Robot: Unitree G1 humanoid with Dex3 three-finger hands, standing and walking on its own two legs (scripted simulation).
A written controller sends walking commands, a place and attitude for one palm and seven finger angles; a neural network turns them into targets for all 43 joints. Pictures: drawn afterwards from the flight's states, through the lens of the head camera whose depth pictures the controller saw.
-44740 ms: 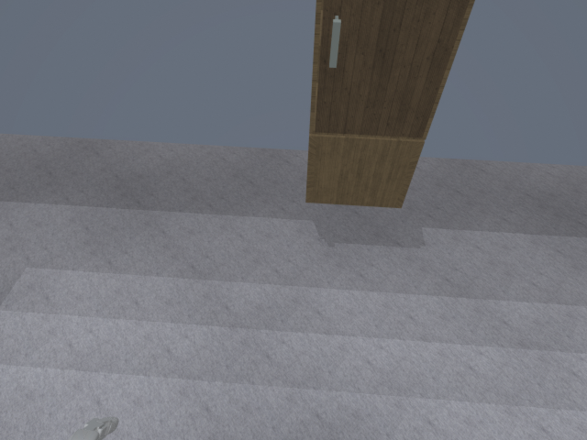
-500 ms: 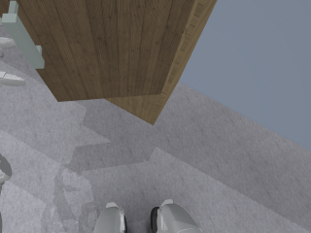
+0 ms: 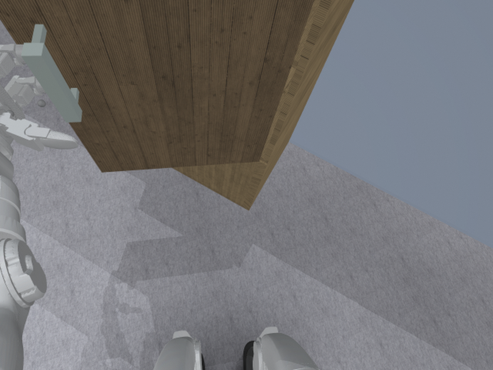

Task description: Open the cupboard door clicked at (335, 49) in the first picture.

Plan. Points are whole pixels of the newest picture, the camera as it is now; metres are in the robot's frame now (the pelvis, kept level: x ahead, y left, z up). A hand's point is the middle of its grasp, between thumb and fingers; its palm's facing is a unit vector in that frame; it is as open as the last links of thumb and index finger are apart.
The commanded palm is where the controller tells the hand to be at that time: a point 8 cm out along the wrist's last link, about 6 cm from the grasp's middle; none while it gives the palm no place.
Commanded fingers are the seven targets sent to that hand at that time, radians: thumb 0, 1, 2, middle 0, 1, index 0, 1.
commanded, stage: slide the fingers in behind the handle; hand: left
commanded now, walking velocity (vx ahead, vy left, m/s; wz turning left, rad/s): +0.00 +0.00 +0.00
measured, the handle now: (57, 77) +0.55 +0.26 +0.07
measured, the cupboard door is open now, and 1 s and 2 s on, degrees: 37 37 40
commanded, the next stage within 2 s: close the thumb around the handle in 0.80 s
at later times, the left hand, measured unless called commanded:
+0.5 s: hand (66, 103) +0.50 +0.24 +0.07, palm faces +0.08 -1.00 -0.01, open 14.0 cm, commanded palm +0.48 +0.28 +0.07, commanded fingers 0.00 -0.50 0.30 -0.30 -1.20 -0.30 -1.20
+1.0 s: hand (59, 102) +0.50 +0.25 +0.07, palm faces +0.08 -1.00 -0.01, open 13.8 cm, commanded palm +0.47 +0.29 +0.07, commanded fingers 0.00 -0.16 0.44 -0.32 -1.24 -0.32 -1.24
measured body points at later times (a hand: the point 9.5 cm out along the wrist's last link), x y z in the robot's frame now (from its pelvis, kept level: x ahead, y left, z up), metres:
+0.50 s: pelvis -0.01 -0.01 +0.00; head +0.14 +0.02 +0.42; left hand +0.49 +0.29 +0.07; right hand +0.00 -0.28 -0.11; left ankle -0.01 +0.08 -0.68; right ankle -0.01 -0.12 -0.68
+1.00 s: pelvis +0.00 -0.01 +0.00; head +0.14 +0.02 +0.42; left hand +0.49 +0.30 +0.08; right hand +0.00 -0.28 -0.10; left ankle -0.01 +0.08 -0.68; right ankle -0.01 -0.12 -0.68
